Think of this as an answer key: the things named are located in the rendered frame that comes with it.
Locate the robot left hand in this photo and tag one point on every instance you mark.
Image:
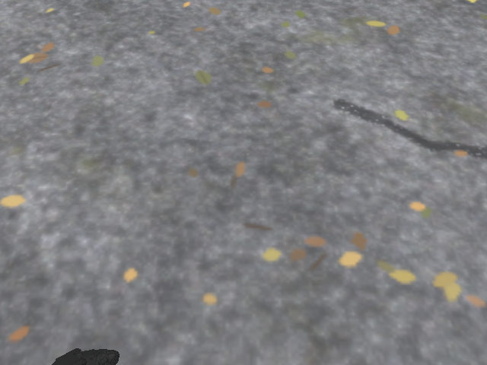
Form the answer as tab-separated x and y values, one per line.
91	357

